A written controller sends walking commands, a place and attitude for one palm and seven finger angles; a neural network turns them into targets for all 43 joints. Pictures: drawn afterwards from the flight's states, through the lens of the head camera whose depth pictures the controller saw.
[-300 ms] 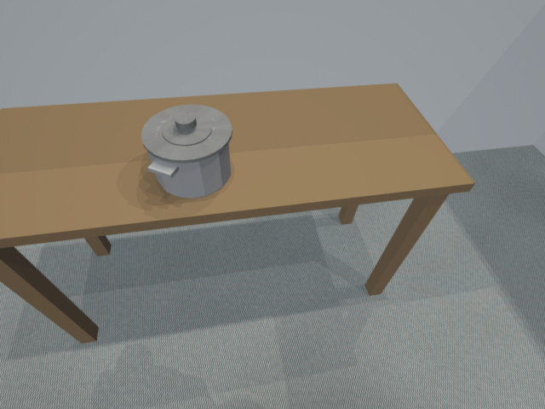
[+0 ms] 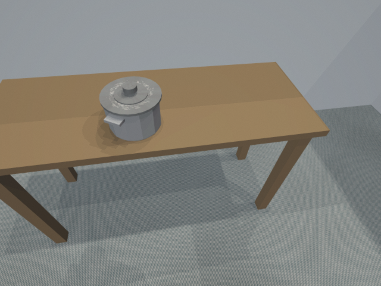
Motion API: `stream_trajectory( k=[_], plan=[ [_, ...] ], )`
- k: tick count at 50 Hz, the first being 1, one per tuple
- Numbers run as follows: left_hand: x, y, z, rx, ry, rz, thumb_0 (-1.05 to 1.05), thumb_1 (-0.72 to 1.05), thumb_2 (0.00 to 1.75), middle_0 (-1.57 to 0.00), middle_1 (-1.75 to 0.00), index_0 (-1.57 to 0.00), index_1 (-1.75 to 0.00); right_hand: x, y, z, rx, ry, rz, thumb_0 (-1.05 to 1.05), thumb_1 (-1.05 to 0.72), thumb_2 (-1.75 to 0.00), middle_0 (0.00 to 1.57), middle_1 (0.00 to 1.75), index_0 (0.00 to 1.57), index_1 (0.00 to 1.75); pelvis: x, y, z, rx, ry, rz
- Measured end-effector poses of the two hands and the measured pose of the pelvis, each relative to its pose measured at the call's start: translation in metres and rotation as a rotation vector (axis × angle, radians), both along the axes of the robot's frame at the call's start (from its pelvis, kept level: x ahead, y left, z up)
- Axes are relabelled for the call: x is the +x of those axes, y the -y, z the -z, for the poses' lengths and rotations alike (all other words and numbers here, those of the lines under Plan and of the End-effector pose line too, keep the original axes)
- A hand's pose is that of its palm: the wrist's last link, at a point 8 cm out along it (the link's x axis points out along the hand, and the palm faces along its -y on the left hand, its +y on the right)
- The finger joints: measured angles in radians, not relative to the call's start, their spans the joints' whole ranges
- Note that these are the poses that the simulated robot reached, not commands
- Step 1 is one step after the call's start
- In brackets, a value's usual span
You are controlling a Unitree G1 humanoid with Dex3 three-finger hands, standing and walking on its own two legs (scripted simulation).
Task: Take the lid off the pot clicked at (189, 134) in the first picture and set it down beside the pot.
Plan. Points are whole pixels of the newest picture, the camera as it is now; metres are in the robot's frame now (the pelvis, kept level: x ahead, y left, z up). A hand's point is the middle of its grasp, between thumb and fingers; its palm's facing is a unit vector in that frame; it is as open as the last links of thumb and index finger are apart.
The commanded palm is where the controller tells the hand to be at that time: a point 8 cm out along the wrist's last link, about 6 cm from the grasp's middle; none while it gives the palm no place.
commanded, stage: look at it before walking up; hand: left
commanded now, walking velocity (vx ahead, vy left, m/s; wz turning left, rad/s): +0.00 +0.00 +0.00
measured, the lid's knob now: (129, 87) +0.62 +0.22 +0.06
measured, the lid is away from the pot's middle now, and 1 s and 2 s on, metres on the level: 0.00 0.00 0.00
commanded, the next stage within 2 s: turn to face it in 0.34 s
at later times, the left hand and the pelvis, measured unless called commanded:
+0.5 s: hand out of the picture +0.00 +0.17 -0.18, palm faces +0.04 -0.98 -0.19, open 7.3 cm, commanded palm none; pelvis +0.00 -0.01 +0.00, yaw +1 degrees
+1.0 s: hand out of the picture -0.01 +0.19 -0.19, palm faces +0.19 -0.96 -0.21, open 7.4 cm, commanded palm none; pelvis -0.02 -0.01 -0.01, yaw +8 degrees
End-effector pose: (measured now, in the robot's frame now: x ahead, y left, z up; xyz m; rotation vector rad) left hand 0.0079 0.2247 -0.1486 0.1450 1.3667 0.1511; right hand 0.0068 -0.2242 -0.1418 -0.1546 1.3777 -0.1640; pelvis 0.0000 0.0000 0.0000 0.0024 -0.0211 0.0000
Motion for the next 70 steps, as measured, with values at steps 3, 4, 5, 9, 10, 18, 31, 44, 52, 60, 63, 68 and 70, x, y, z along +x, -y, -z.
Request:
stream_trajectory(
  k=[3, 4, 5, 9, 10, 18, 31, 44, 52, 60, 63, 68, 70],
  plan=[
    [-0.001, 0.002, 0.000, -0.003, -0.001, -0.002, 0.00, 0.91, 0.89, -0.20, -0.30, -0.20, -0.29, -0.001, 0.001, 0.000, -0.001, 0.000, 0.001, 0.00, -0.91, -0.90, 0.20, 0.30, 0.20, 0.30, 0.000, 0.001, 0.000, 0.000, 0.000, 0.000],
    [-0.001, 0.002, 0.000, -0.003, -0.002, -0.003, 0.00, 0.91, 0.89, -0.20, -0.30, -0.20, -0.29, -0.001, 0.001, 0.000, -0.001, -0.001, 0.001, 0.00, -0.91, -0.90, 0.20, 0.30, 0.20, 0.30, 0.000, 0.001, 0.000, 0.000, 0.000, -0.001],
    [-0.002, 0.003, 0.000, -0.004, -0.003, -0.003, 0.00, 0.91, 0.89, -0.20, -0.30, -0.20, -0.29, -0.001, 0.001, 0.000, -0.001, -0.002, 0.001, 0.00, -0.91, -0.90, 0.20, 0.30, 0.20, 0.30, 0.000, 0.001, 0.000, -0.001, 0.000, -0.001],
    [-0.005, 0.004, 0.000, -0.005, -0.008, -0.008, 0.00, 0.91, 0.89, -0.20, -0.30, -0.20, -0.29, -0.003, 0.001, -0.001, 0.000, -0.006, 0.003, 0.00, -0.91, -0.90, 0.20, 0.30, 0.20, 0.30, 0.000, 0.003, 0.000, -0.001, 0.000, -0.002],
    [-0.006, 0.004, 0.000, -0.005, -0.010, -0.009, 0.00, 0.91, 0.89, -0.20, -0.30, -0.20, -0.29, -0.003, 0.002, -0.001, 0.000, -0.007, 0.002, 0.00, -0.91, -0.90, 0.20, 0.30, 0.20, 0.30, -0.001, 0.003, 0.000, -0.002, 0.000, -0.003],
    [-0.013, 0.005, -0.001, -0.003, -0.024, -0.019, 0.00, 0.91, 0.89, -0.20, -0.30, -0.20, -0.29, -0.008, 0.001, 0.000, 0.006, -0.019, 0.001, 0.00, -0.90, -0.90, 0.20, 0.30, 0.20, 0.30, -0.002, 0.004, -0.001, -0.002, 0.001, -0.006],
    [-0.018, 0.007, -0.002, 0.014, -0.024, -0.049, 0.00, 0.91, 0.89, -0.20, -0.30, -0.20, -0.29, -0.013, 0.005, 0.005, 0.020, -0.040, -0.012, 0.00, -0.90, -0.90, 0.20, 0.30, 0.20, 0.30, -0.007, 0.010, 0.002, 0.003, -0.007, -0.032],
    [-0.024, 0.002, 0.003, 0.051, 0.044, -0.121, 0.00, 0.91, 0.89, -0.20, -0.30, -0.21, -0.29, 0.022, 0.032, 0.010, -0.027, 0.011, -0.095, 0.00, -0.90, -0.90, 0.20, 0.30, 0.20, 0.30, -0.018, 0.019, 0.012, -0.012, -0.015, -0.117],
    [-0.027, -0.013, 0.007, 0.030, 0.054, -0.168, 0.00, 0.91, 0.89, -0.20, -0.30, -0.21, -0.29, 0.048, 0.024, -0.006, -0.066, 0.089, -0.179, 0.00, -0.91, -0.90, 0.19, 0.30, 0.19, 0.29, -0.024, 0.009, 0.009, -0.008, -0.013, -0.164],
    [-0.019, -0.008, -0.016, 0.037, 0.090, -0.170, 0.00, 0.91, 0.89, -0.20, -0.30, -0.20, -0.29, 0.052, 0.019, -0.011, -0.013, 0.074, -0.210, 0.00, -0.90, -0.90, 0.20, 0.30, 0.20, 0.30, -0.013, 0.019, -0.004, -0.008, -0.047, -0.195],
    [-0.015, 0.001, -0.020, 0.045, 0.085, -0.168, 0.00, 0.91, 0.89, -0.20, -0.30, -0.20, -0.29, 0.053, 0.025, -0.004, 0.012, 0.058, -0.201, 0.00, -0.90, -0.90, 0.20, 0.30, 0.20, 0.30, -0.003, 0.028, -0.003, 0.003, -0.053, -0.201],
    [-0.015, 0.024, -0.018, 0.066, 0.082, -0.210, 0.00, 0.91, 0.89, -0.20, -0.30, -0.20, -0.29, 0.061, 0.043, 0.013, 0.036, -0.009, -0.201, 0.00, -0.90, -0.90, 0.20, 0.30, 0.20, 0.30, 0.019, 0.043, 0.005, 0.006, -0.044, -0.216],
    [-0.023, 0.035, -0.021, 0.058, 0.056, -0.245, 0.00, 0.91, 0.89, -0.20, -0.30, -0.20, -0.29, 0.074, 0.047, 0.010, 0.037, -0.024, -0.215, 0.00, -0.90, -0.90, 0.20, 0.30, 0.20, 0.30, 0.032, 0.044, 0.001, 0.005, -0.041, -0.218]
  ],
)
